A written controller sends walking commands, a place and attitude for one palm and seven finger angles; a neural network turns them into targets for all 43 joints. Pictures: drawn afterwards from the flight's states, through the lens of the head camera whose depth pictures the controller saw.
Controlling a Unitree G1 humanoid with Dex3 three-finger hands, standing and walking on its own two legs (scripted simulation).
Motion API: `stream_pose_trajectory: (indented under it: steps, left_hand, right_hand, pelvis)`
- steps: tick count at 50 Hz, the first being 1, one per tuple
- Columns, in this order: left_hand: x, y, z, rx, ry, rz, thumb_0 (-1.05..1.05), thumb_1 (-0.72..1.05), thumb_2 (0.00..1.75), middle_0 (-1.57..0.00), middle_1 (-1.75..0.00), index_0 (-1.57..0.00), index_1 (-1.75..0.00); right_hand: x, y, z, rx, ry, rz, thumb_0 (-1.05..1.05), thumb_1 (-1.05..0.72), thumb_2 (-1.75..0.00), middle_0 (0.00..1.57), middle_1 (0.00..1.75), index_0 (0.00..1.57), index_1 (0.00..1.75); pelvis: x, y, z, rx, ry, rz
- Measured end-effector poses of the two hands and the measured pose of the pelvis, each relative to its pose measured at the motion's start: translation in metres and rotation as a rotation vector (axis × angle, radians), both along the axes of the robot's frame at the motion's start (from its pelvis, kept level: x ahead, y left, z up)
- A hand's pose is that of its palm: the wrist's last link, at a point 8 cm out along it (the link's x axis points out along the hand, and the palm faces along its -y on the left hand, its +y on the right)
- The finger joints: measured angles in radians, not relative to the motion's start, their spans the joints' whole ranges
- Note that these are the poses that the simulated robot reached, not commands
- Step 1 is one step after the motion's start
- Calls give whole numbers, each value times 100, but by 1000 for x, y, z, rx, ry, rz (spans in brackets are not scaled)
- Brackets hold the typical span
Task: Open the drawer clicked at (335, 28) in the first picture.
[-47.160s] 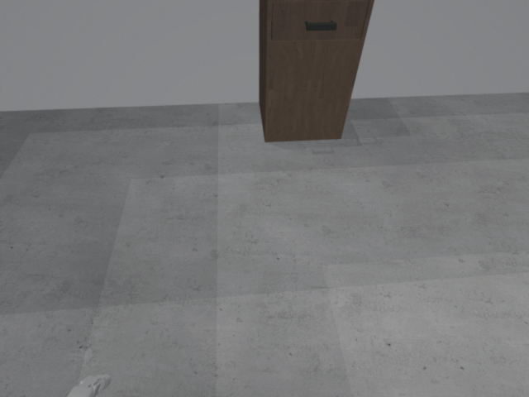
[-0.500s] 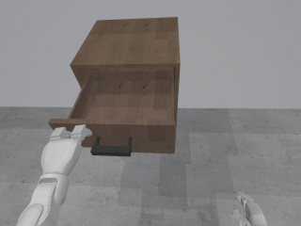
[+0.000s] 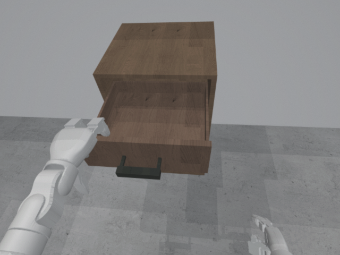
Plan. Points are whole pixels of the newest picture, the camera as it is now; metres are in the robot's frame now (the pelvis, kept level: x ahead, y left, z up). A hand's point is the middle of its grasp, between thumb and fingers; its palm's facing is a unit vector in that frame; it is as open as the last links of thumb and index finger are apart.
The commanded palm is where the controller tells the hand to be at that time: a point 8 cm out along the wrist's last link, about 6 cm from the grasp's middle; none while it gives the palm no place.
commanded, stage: raise the hand with hooked fingers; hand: left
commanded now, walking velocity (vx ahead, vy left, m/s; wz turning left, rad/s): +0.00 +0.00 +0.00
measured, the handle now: (140, 166) +0.37 +0.15 -0.09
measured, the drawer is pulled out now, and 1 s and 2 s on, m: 0.30 0.30 0.25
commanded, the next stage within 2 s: move the hooked fingers above the handle in 0.28 s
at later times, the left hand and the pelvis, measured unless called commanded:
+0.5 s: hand (95, 163) +0.30 +0.22 +0.05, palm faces -0.05 -0.10 -0.99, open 13.8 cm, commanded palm +0.30 +0.23 +0.11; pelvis -0.01 -0.01 +0.00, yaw +0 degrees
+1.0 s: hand (130, 148) +0.39 +0.17 -0.01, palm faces -0.10 -0.08 -0.99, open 13.8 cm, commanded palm +0.38 +0.19 +0.05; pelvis +0.01 -0.02 -0.02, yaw -1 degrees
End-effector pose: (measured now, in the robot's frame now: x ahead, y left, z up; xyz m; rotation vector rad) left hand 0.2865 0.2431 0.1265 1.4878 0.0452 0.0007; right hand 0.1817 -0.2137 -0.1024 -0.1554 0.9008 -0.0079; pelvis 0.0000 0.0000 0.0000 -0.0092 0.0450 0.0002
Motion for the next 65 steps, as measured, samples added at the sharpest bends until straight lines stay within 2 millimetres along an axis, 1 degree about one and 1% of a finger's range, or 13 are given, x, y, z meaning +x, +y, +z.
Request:
stream_pose_trajectory:
  steps: [6,11,18,24,28,33,38,41,47,52,58,61,65]
  left_hand:
    - [-6,-4,-8,-10,21,-66,0,-49,30,-32,-120,-32,-120]
    - [-10,-2,-4,-4,-35,-71,0,-49,30,-32,-120,-32,-120]
    - [-9,5,-4,-10,-40,2,0,-49,30,-32,-120,-32,-120]
    - [-8,-10,-18,-23,15,-30,0,-49,30,-32,-120,-32,-120]
    - [6,-23,-32,-19,38,-68,0,-50,30,-32,-120,-32,-120]
    - [30,-32,-39,2,14,-88,0,-49,30,-32,-120,-32,-120]
    - [56,-35,-43,10,-4,-52,0,-49,30,-32,-120,-32,-120]
    - [68,-37,-53,18,27,-26,0,-49,30,-32,-120,-32,-120]
    - [80,-55,-76,4,89,-65,0,-49,30,-32,-120,-32,-120]
    - [90,-70,-83,-5,39,-120,0,-49,30,-32,-120,-32,-120]
    - [107,-60,-89,36,-4,-39,0,-49,30,-32,-120,-32,-120]
    - [112,-55,-98,61,42,5,0,-49,30,-32,-120,-32,-120]
    - [119,-59,-105,75,98,-16,0,-51,30,-32,-120,-32,-120]
  right_hand:
    - [-13,-7,-5,-25,49,-11,1,-90,-90,20,30,20,30]
    - [-18,-11,-8,-40,71,-11,1,-90,-90,20,30,20,30]
    - [-15,-12,-7,-20,54,-16,1,-91,-90,20,30,20,30]
    - [-8,-12,-3,-18,17,-9,1,-90,-90,20,30,20,30]
    - [-8,-14,-4,-31,16,-4,1,-90,-90,20,30,20,30]
    - [-16,-23,-9,-47,40,-28,1,-90,-90,20,30,20,30]
    - [-34,-37,-20,-54,98,-73,1,-90,-90,20,30,20,30]
    - [-47,-45,-26,-57,142,-103,1,-90,-90,20,30,20,30]
    - [-72,-62,-33,-81,223,-159,1,-90,-90,20,30,20,30]
    - [-85,-72,-37,-108,267,-186,1,-91,-90,20,30,20,30]
    - [-93,-76,-45,-103,290,-202,1,-91,-90,20,30,20,30]
    - [-97,-76,-48,-95,300,-206,1,-91,-90,20,30,20,30]
    - [-103,-76,-51,-100,315,-208,1,-91,-90,20,30,20,30]
  pelvis:
    - [0,3,0,0,9,0]
    - [-2,2,-1,0,17,5]
    - [-5,-1,-2,1,20,4]
    - [-6,-4,-2,2,19,6]
    - [-9,-9,-4,5,33,9]
    - [-9,-13,-7,7,66,5]
    - [-5,-16,-10,9,102,-4]
    - [-2,-17,-11,10,121,-9]
    - [6,-20,-14,11,149,-19]
    - [9,-22,-17,13,171,-22]
    - [7,-25,-22,15,205,-24]
    - [6,-25,-24,14,219,-20]
    - [3,-26,-27,9,232,-10]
